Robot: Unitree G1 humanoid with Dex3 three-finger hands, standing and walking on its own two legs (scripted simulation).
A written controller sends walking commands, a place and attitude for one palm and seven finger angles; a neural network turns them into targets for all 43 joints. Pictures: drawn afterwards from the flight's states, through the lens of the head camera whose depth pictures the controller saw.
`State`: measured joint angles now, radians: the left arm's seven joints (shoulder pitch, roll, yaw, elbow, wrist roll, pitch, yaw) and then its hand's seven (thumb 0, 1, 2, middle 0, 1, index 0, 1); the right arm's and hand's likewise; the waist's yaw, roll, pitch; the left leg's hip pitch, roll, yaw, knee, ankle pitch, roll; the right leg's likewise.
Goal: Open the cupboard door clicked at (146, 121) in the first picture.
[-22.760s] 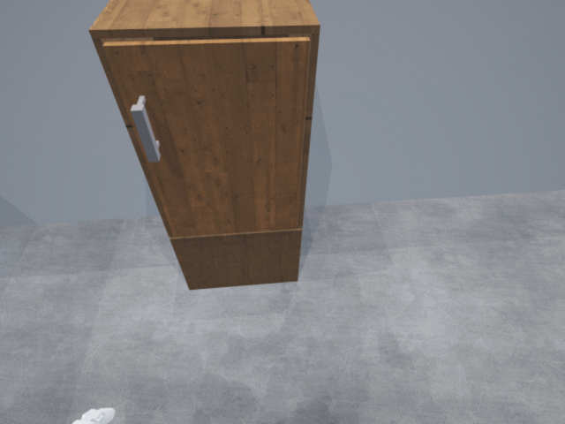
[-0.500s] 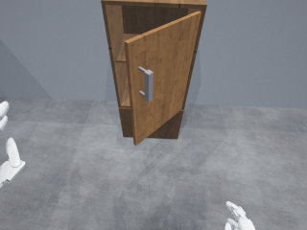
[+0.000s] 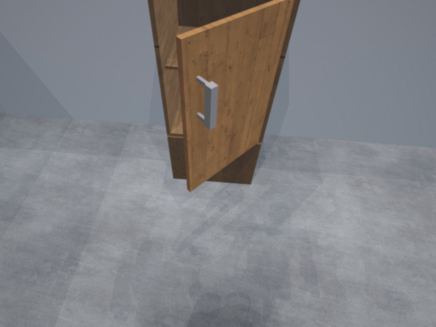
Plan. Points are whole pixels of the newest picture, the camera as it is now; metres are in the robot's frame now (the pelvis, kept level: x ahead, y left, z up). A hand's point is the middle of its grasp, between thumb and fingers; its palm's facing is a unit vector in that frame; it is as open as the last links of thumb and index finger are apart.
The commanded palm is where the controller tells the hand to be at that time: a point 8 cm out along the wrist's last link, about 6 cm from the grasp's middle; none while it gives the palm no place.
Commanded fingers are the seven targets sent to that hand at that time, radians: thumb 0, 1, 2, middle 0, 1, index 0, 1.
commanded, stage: let the arm hang, fingers relaxed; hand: left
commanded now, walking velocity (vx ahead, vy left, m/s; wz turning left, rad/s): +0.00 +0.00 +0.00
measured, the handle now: (205, 103) +0.62 +0.07 +0.03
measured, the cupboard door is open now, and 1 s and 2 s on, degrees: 47 47 47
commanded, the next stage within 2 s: look to check the result in 0.72 s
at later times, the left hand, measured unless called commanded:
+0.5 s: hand out of the picture +0.06 +0.20 -0.16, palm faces +0.02 -0.96 -0.26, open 7.4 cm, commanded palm none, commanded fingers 0.00 0.90 0.90 -0.20 -0.30 -0.20 -0.30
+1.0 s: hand out of the picture +0.05 +0.18 -0.16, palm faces +0.03 -0.97 -0.24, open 7.4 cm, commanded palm none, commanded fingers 0.00 0.90 0.90 -0.20 -0.30 -0.20 -0.30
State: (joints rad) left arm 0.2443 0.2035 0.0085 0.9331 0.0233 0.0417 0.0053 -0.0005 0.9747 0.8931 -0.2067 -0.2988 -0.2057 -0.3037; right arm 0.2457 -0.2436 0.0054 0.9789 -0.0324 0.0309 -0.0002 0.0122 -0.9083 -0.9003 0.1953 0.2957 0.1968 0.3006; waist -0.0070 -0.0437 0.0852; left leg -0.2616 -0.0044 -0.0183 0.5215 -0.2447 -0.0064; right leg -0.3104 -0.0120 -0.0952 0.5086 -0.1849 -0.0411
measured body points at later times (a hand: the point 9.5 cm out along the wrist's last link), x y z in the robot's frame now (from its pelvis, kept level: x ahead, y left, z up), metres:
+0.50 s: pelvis +0.01 +0.00 +0.01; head +0.02 -0.02 +0.46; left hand +0.06 +0.25 -0.14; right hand +0.00 -0.23 -0.16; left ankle +0.02 +0.13 -0.73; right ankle +0.06 -0.09 -0.73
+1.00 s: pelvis +0.04 -0.01 +0.01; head +0.06 -0.02 +0.46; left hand +0.05 +0.23 -0.14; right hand +0.04 -0.23 -0.16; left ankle +0.02 +0.13 -0.73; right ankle +0.06 -0.09 -0.73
